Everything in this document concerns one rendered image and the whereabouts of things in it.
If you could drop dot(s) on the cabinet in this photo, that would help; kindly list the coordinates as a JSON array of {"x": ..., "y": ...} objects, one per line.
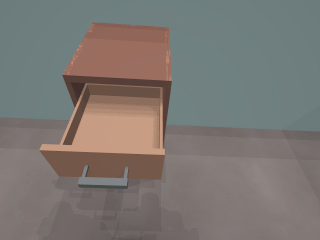
[{"x": 122, "y": 54}]

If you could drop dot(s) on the drawer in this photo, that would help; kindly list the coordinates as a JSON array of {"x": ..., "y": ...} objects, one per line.
[{"x": 112, "y": 127}]

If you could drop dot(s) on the handle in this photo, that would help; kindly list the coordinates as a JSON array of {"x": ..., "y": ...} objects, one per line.
[{"x": 103, "y": 182}]

